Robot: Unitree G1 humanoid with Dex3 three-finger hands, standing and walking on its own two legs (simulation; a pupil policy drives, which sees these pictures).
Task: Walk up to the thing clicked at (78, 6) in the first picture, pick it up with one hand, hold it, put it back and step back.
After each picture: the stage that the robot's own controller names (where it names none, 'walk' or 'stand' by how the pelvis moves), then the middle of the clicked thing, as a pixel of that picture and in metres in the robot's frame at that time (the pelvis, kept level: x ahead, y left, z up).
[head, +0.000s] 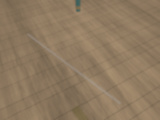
stand; (77, 3) +2.15 +0.04 -0.66
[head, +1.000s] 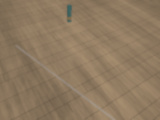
walk; (69, 13) +2.02 +0.10 -0.65
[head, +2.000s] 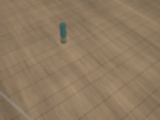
walk; (63, 33) +1.38 +0.16 -0.65
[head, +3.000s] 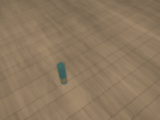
walk; (62, 74) +0.87 +0.20 -0.62
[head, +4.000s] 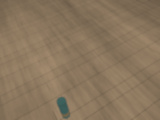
walk; (63, 108) +0.54 +0.22 -0.64
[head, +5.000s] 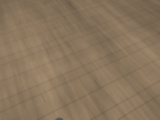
stand; out of the picture +0.38 +0.16 -0.64
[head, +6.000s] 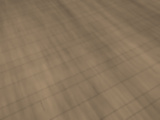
stand; out of the picture +0.37 +0.17 -0.66
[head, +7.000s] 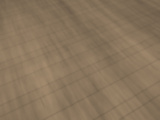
stand; out of the picture +0.38 +0.18 -0.66
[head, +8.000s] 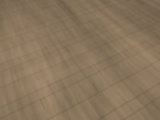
stand; out of the picture +0.36 +0.18 -0.66
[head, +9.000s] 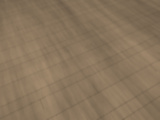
stand; out of the picture +0.36 +0.18 -0.66
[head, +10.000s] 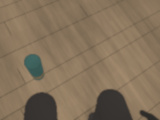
go down; (35, 69) +0.44 +0.18 -0.35
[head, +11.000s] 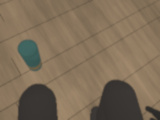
go down; (32, 58) +0.45 +0.19 -0.27
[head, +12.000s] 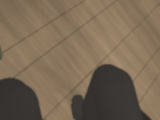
close in; out of the picture +0.44 +0.23 -0.17
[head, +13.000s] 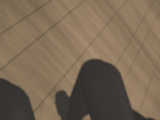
close; out of the picture +0.44 +0.25 -0.16
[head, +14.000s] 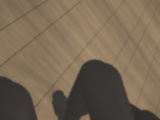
lift; out of the picture +0.42 +0.25 -0.17
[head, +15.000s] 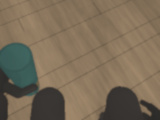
lift; (24, 75) +0.33 +0.20 -0.02
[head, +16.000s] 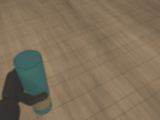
hold; (36, 87) +0.31 +0.15 +0.07
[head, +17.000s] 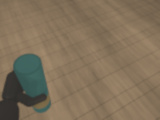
hold; (36, 87) +0.32 +0.16 +0.04
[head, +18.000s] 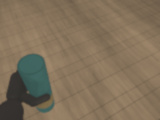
hold; (39, 87) +0.32 +0.15 +0.04
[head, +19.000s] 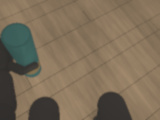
crouch; (26, 55) +0.42 +0.17 -0.04
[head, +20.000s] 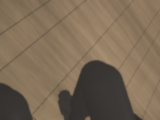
lower; out of the picture +0.44 +0.26 -0.17
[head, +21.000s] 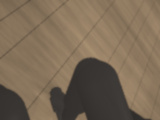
lower; out of the picture +0.46 +0.27 -0.17
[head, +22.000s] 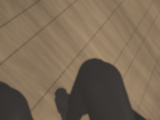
lower; out of the picture +0.45 +0.26 -0.17
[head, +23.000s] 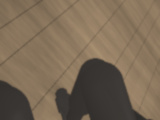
lower; out of the picture +0.44 +0.27 -0.17
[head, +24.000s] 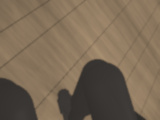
loosen; out of the picture +0.44 +0.24 -0.16
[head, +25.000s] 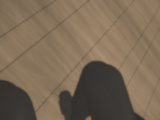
withdraw; out of the picture +0.44 +0.24 -0.17
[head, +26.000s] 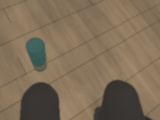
walk; (38, 57) +0.47 +0.19 -0.25
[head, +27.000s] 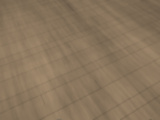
stand; out of the picture +0.38 +0.15 -0.59
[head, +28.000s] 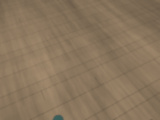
stand; out of the picture +0.40 +0.16 -0.60
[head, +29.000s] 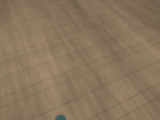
stand; out of the picture +0.40 +0.15 -0.62
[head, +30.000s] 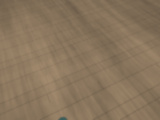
walk; out of the picture +0.41 +0.15 -0.65
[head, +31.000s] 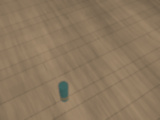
walk; (63, 92) +0.54 +0.11 -0.63
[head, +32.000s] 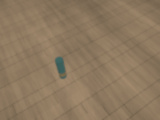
walk; (61, 68) +0.81 +0.23 -0.62
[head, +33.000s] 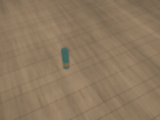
stand; (65, 58) +1.05 +0.18 -0.64
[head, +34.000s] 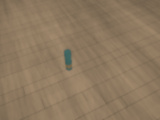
stand; (68, 60) +1.05 +0.16 -0.66
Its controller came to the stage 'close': yes
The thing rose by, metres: 0.69
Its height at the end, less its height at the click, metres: +0.00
